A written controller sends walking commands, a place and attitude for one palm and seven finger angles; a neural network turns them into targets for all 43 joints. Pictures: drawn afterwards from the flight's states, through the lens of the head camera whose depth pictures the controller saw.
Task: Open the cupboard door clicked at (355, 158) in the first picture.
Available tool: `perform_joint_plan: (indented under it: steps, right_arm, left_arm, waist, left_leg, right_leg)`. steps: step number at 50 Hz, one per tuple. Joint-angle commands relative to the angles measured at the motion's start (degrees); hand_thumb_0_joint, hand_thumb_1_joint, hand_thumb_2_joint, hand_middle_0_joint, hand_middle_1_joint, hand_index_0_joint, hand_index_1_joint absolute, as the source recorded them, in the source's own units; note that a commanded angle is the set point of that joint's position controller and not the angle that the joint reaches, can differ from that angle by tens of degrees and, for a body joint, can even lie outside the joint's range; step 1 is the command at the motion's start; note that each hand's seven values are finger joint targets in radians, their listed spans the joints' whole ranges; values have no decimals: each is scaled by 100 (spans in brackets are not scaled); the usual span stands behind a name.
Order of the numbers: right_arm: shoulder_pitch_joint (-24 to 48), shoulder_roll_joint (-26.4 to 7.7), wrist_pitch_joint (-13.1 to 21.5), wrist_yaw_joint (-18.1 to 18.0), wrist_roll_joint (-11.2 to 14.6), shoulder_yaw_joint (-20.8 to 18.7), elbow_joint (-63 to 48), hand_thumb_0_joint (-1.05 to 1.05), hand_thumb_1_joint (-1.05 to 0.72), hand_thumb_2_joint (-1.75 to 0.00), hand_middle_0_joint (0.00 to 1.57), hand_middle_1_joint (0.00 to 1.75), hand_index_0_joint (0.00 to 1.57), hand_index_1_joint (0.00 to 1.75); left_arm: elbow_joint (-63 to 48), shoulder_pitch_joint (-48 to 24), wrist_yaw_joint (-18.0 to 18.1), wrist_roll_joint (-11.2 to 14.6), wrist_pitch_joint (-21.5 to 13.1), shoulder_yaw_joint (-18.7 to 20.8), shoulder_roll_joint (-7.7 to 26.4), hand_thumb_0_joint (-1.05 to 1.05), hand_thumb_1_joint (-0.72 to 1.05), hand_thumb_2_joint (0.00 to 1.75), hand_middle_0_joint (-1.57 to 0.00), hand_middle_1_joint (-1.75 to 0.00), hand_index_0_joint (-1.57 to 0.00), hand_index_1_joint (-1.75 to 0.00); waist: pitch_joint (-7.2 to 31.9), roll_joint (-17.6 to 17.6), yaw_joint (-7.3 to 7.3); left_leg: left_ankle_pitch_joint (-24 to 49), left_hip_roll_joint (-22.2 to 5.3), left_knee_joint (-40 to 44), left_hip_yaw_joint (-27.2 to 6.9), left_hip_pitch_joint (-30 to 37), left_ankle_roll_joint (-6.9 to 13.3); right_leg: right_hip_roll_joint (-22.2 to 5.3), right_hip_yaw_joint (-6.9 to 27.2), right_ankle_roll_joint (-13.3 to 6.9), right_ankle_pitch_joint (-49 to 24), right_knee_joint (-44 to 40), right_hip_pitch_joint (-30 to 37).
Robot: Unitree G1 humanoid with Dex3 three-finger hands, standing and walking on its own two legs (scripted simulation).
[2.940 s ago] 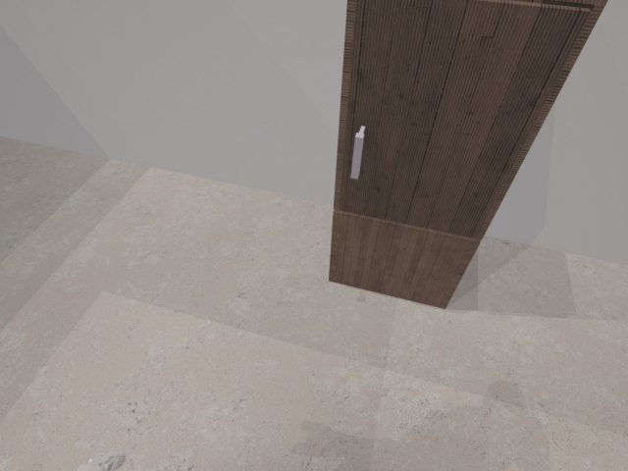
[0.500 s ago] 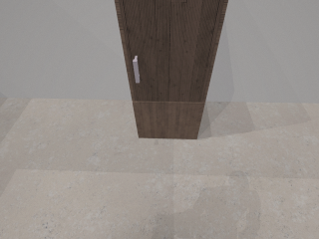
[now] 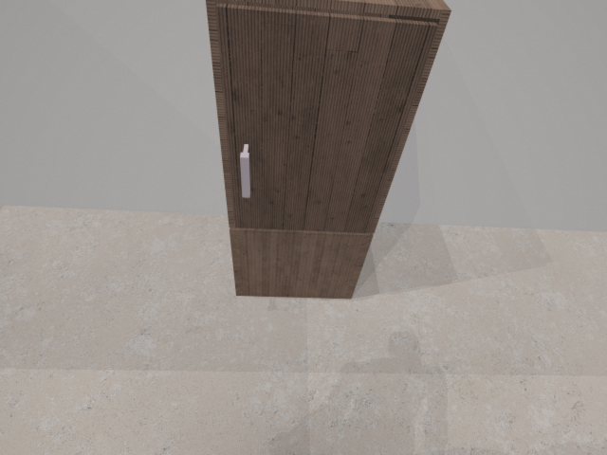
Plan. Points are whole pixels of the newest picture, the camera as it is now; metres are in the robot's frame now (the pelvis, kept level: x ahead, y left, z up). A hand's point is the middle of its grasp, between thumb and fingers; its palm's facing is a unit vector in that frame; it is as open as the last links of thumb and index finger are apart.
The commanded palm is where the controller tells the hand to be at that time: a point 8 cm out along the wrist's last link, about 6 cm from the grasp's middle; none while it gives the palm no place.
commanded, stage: take the last steps up to it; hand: left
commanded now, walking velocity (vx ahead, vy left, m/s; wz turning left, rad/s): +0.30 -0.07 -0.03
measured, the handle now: (246, 171) +0.75 +0.17 -0.11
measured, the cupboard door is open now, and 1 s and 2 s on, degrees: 0 0 0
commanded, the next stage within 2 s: come to a stop and stand still in 0.34 s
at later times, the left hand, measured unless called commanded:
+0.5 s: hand (235, 389) +0.26 +0.12 -0.17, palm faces +0.07 -0.98 -0.21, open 7.1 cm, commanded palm none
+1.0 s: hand (231, 425) +0.21 +0.11 -0.18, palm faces +0.08 -0.96 -0.28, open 7.3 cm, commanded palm none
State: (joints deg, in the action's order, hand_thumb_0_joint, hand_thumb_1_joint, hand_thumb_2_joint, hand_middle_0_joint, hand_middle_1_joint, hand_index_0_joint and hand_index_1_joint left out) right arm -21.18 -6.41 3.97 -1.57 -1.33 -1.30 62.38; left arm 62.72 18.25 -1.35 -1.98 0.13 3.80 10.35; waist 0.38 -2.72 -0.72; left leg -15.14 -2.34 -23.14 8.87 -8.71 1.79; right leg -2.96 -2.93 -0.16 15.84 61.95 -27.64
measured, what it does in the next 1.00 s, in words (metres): walks ahead: right foot, then left foot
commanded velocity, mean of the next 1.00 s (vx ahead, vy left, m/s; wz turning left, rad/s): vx -0.02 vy -0.01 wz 0.01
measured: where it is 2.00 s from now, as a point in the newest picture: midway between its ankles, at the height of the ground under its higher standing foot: outside the picture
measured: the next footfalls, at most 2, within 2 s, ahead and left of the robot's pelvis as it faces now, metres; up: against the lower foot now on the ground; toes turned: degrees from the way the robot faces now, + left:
right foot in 0.28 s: +0.24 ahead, -0.16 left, +0.00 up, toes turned -9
left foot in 0.62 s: +0.32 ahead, +0.05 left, +0.00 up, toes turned +8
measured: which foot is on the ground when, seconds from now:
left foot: down 0.00-0.28, up 0.30-0.60, down 0.62-0.98, up 1.00-1.00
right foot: up 0.00-0.26, down 0.28-0.66, up 0.68-0.96, down 0.98-1.00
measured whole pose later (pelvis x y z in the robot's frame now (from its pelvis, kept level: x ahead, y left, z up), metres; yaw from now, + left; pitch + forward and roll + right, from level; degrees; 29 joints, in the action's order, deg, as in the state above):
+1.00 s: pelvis +0.19 -0.09 -0.02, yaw +0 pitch -1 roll +1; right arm -5.2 -9.7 -2.8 -0.5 -0.8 -3.5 56.2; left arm 57.5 15.3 1.8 -1.4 1.4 3.1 10.2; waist -4.1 2.0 1.2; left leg -11.9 -4.0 -34.8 5.5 -23.3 -0.6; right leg -2.3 -2.6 0.4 20.0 36.3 -15.1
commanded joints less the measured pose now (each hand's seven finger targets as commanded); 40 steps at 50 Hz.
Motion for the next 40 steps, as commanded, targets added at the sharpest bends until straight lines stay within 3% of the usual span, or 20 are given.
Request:
perform_joint_plan:
  steps: [1,7,9,11,12,13,14,15,16,18,20,22,26,29,30,32,33,34,38,40]
  right_arm:
    - [-788,-686,129,-104,11,-124,138,0,-90,-90,20,30,20,30]
    - [-1086,-696,44,-71,-59,-184,361,0,-90,-90,20,30,20,30]
    - [-994,-755,25,-67,-71,-219,387,0,-90,-90,20,30,20,30]
    - [-840,-839,-7,-65,-53,-244,386,0,-90,-90,20,30,20,30]
    - [-763,-842,-17,-48,-25,-246,396,0,-90,-90,20,30,20,30]
    - [-852,-727,-12,4,28,-240,394,0,-90,-90,20,30,20,30]
    - [-1165,-319,15,48,90,-150,254,0,-90,-90,20,30,20,30]
    - [-854,-454,-54,16,115,-159,81,0,-90,-90,20,30,20,30]
    - [-512,-378,-85,33,88,-196,37,0,-90,-90,20,30,20,30]
    - [-243,-304,-159,58,11,-232,21,0,-90,-90,20,30,20,30]
    - [-468,-146,-265,74,-34,-179,106,0,-90,-90,20,30,20,30]
    - [-553,-93,-340,72,-43,-164,70,0,-90,-90,20,30,20,30]
    - [-165,-58,-345,42,33,-10,-53,0,-90,-90,20,30,20,30]
    - [56,-304,-371,11,79,-54,-154,0,-90,-90,20,30,20,30]
    - [78,-496,-373,10,66,-98,-193,0,-90,-90,20,30,20,30]
    - [272,-1033,-388,-25,24,-209,-409,0,-90,-90,20,30,20,30]
    - [434,-1207,-388,-65,52,-216,-466,0,-90,-90,20,30,20,30]
    - [500,-1237,-398,-110,39,-228,-477,0,-90,-90,20,30,20,30]
    - [1130,-1321,-476,-126,-14,-329,-784,0,-90,-90,20,30,20,30]
    - [1220,-1330,-493,-108,-10,-380,-849,0,-90,-90,20,30,20,30]
  left_arm:
    - [-396,-281,-25,-3,-81,3,16,0,90,90,-20,-30,-20,-30]
    - [-701,-1357,-37,39,-115,-42,-65,0,90,90,-20,-30,-20,-30]
    - [-722,-1381,-37,47,-147,-21,-37,0,90,90,-20,-30,-20,-30]
    - [-588,-945,-18,43,-201,31,81,0,90,90,-20,-30,-20,-30]
    - [-357,-227,3,29,-253,71,212,0,90,90,-20,-30,-20,-30]
    - [-122,508,54,3,-333,141,574,0,90,90,-20,-30,-20,-30]
    - [32,1187,150,-11,-401,323,1230,0,90,90,-20,-30,-20,-30]
    - [59,1368,176,114,-367,311,1459,0,90,90,-20,-30,-20,-30]
    - [-58,807,192,111,-362,269,1291,0,90,90,-20,-30,-20,-30]
    - [-295,-153,248,107,-349,105,626,0,90,90,-20,-30,-20,-30]
    - [-330,-367,266,65,-410,-24,273,0,90,90,-20,-30,-20,-30]
    - [-391,-372,282,43,-417,-39,162,0,90,90,-20,-30,-20,-30]
    - [-389,-416,311,57,-323,-119,303,0,90,90,-20,-30,-20,-30]
    - [-399,-384,359,106,-169,-58,539,0,90,90,-20,-30,-20,-30]
    - [-423,-310,357,116,-113,-43,559,0,90,90,-20,-30,-20,-30]
    - [-530,37,397,113,8,-54,372,0,90,90,-20,-30,-20,-30]
    - [-547,190,410,132,69,-83,304,0,90,90,-20,-30,-20,-30]
    - [-563,128,413,138,99,-66,426,0,90,90,-20,-30,-20,-30]
    - [-614,5,367,108,139,41,378,0,90,90,-20,-30,-20,-30]
    - [-680,7,352,108,171,45,322,0,90,90,-20,-30,-20,-30]
  waist:
    - [-596,894,-16]
    - [-924,1009,-273]
    - [-883,1008,-223]
    - [-599,953,24]
    - [-204,745,354]
    - [271,151,641]
    - [1035,-1319,760]
    - [1109,-1093,777]
    - [750,-984,656]
    - [-128,66,223]
    - [-235,-179,-62]
    - [-158,-232,-182]
    - [-50,-294,-77]
    - [-52,-279,-67]
    - [-46,-112,-58]
    - [-8,867,44]
    - [25,1769,123]
    - [159,1994,35]
    - [408,933,89]
    - [633,969,56]
  left_leg:
    - [1563,-1453,1259,-1037,562,609]
    - [1836,-1443,1120,-718,385,607]
    - [1860,-1518,974,-729,315,595]
    - [2264,-1444,360,-593,167,483]
    - [2486,-1204,-422,-351,126,317]
    - [2024,-954,-1607,-221,-670,129]
    - [-682,-166,-3512,148,-2082,-142]
    - [-2022,-25,-4716,-487,-2315,-77]
    - [-1645,-246,-5204,-820,-2538,-51]
    - [-703,-640,-5007,-882,-2430,-78]
    - [-434,-672,-4388,-717,-1972,-197]
    - [-411,-610,-3731,-571,-1748,-285]
    - [-137,-333,-1982,-451,-1179,-385]
    - [828,-205,-731,-390,-518,-375]
    - [1759,-289,-422,-466,-192,-317]
    - [4342,-1224,-342,-1197,248,182]
    - [5313,-1725,-21,-1688,119,618]
    - [5684,-1913,211,-1927,196,932]
    - [4681,-1787,-81,-1457,375,1075]
    - [4170,-1646,-73,-1309,400,979]
  right_leg:
    - [-328,3,129,-365,-216,-1111]
    - [-272,-347,54,-410,-1966,-567]
    - [-176,-376,-40,-390,-2347,-147]
    - [5,-494,-148,-420,-2828,839]
    - [174,-647,-187,-715,-3189,1711]
    - [-198,-160,-360,-836,-3362,3084]
    - [-1854,1943,-920,-1153,-3770,4421]
    - [-2403,2753,-1267,-1133,-4438,3927]
    - [-2273,2623,-1233,-544,-4685,3200]
    - [-1813,1482,-1013,-252,-4884,1907]
    - [-1490,627,-863,-1080,-4976,1240]
    - [-1338,252,-898,-1587,-4918,1101]
    - [-1116,-17,-886,-3304,-4424,1372]
    - [-992,-77,-695,-3110,-3822,1436]
    - [-883,-77,-524,-2833,-3533,1322]
    - [-332,-274,-69,-1215,-2993,903]
    - [-54,-427,126,325,-2274,906]
    - [74,-193,162,1691,-1340,732]
    - [103,304,149,1663,2,114]
    - [91,279,203,1516,-210,228]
